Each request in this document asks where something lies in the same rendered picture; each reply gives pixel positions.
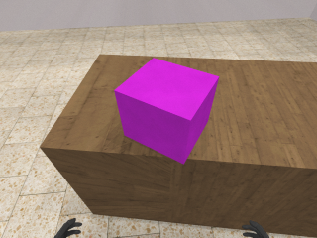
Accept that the carton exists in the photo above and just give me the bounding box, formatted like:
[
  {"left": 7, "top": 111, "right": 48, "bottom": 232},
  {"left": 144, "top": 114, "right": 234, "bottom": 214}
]
[{"left": 114, "top": 58, "right": 219, "bottom": 164}]

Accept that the left robot hand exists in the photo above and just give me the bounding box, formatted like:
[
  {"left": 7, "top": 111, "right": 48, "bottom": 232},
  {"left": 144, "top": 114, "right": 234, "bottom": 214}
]
[{"left": 53, "top": 218, "right": 82, "bottom": 238}]

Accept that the pedestal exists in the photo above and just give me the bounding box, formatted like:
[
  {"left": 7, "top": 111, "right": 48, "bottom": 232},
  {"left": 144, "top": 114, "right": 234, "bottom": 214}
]
[{"left": 40, "top": 54, "right": 317, "bottom": 238}]

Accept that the right robot hand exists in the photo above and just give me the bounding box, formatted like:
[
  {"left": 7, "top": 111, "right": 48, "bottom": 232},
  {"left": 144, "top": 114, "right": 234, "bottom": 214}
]
[{"left": 242, "top": 220, "right": 269, "bottom": 238}]

